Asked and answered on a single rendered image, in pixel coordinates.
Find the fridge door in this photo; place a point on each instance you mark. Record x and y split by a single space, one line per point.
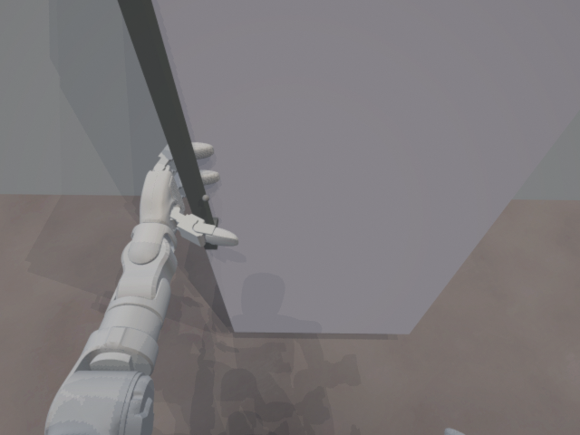
364 147

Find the left robot hand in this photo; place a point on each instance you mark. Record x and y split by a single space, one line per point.
162 192

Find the handle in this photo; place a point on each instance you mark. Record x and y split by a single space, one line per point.
142 24

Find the left robot forearm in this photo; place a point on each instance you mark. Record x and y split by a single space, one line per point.
128 334

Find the robot left upper arm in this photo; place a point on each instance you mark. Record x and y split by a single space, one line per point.
104 403

